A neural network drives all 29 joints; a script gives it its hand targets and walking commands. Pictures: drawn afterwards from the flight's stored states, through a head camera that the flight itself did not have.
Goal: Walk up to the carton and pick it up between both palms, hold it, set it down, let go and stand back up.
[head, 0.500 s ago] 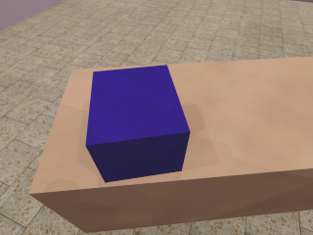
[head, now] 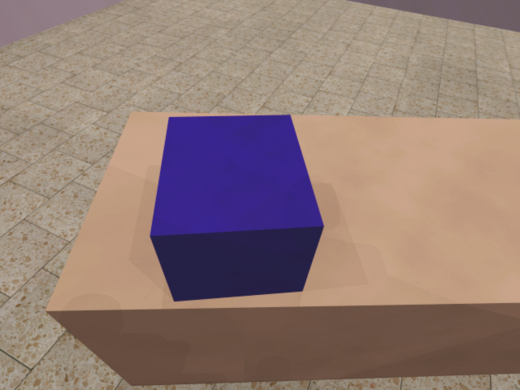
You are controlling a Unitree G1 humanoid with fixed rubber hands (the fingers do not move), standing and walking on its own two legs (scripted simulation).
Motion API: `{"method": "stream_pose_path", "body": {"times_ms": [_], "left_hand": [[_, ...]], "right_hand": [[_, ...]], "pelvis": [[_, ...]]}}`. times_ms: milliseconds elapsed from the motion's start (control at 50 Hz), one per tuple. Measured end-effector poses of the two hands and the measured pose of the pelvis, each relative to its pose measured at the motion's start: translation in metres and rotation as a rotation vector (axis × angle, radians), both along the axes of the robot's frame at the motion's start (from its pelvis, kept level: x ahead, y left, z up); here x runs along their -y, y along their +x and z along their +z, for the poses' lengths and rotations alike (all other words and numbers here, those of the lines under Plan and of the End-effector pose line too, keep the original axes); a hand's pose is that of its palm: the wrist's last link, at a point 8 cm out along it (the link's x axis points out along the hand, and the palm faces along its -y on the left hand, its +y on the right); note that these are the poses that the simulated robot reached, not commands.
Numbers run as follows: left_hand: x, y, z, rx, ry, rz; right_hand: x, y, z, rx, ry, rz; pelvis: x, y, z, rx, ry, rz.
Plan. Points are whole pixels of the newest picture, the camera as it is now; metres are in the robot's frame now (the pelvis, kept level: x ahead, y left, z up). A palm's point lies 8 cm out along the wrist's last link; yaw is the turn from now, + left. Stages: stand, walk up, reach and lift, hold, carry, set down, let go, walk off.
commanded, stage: stand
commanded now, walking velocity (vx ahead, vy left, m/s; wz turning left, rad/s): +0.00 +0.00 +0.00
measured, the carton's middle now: (235, 203) +0.47 +0.04 -0.02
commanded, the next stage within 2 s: reach and lift in 1.78 s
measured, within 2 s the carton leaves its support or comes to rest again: neither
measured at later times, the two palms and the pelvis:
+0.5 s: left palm out of the picture -0.02 +0.18 -0.15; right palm out of the picture -0.01 -0.20 -0.15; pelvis +0.03 -0.01 +0.00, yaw +0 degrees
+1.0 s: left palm out of the picture +0.00 +0.17 -0.15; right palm out of the picture +0.03 -0.22 -0.15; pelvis +0.05 -0.02 +0.00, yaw +0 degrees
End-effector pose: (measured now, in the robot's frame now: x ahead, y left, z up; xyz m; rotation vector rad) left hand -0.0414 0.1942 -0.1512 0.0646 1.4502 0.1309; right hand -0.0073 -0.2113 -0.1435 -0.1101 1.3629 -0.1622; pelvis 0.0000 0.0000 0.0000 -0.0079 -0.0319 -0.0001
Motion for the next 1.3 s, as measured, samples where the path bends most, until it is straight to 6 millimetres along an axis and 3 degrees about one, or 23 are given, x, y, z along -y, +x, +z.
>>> {"method": "stream_pose_path", "body": {"times_ms": [440,920,1300], "left_hand": [[0.011,0.020,0.002,-0.025,-0.002,-0.002],[0.022,0.043,0.004,-0.036,0.023,-0.019],[0.044,0.029,0.006,-0.100,0.009,-0.014]], "right_hand": [[-0.013,-0.003,-0.006,-0.082,0.047,-0.017],[0.010,0.034,-0.009,-0.069,0.028,-0.017],[0.021,0.037,-0.010,-0.115,0.036,-0.023]], "pelvis": [[0.004,0.024,0.000,-0.020,0.013,0.007],[0.019,0.049,-0.001,-0.016,0.032,0.003],[0.034,0.060,-0.001,-0.020,0.031,-0.002]]}}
